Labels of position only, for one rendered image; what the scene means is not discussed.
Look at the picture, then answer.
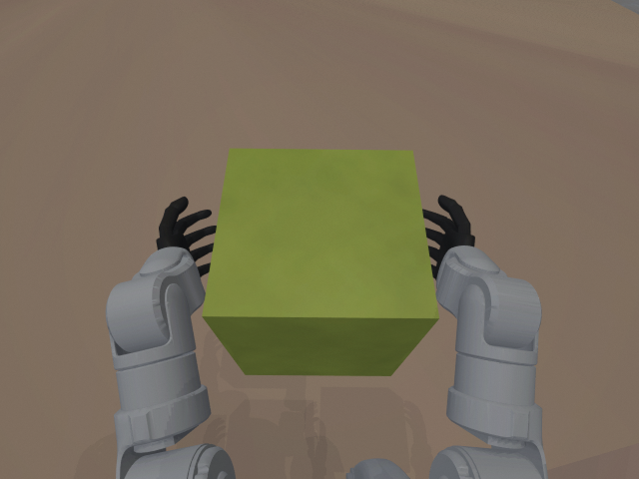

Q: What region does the robot left forearm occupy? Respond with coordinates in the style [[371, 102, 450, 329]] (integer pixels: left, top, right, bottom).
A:
[[106, 246, 211, 479]]

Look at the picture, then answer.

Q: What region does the robot left hand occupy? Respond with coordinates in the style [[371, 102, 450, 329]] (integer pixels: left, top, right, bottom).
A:
[[156, 197, 217, 276]]

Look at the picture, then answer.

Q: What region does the right robot thigh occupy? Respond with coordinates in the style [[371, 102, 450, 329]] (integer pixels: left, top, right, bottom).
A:
[[345, 458, 410, 479]]

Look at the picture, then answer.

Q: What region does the robot right forearm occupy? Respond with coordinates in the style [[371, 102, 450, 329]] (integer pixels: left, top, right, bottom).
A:
[[435, 245, 548, 479]]

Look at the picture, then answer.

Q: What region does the robot right upper arm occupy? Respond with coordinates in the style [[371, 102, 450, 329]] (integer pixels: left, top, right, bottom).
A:
[[429, 445, 542, 479]]

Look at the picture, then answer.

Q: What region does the robot right hand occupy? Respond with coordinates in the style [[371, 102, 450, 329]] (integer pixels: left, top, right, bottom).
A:
[[422, 195, 475, 280]]

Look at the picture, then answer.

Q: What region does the carton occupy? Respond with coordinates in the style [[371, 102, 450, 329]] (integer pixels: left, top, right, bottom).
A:
[[202, 149, 439, 376]]

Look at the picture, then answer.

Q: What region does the robot left upper arm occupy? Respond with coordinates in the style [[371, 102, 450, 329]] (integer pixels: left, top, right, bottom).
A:
[[125, 443, 236, 479]]

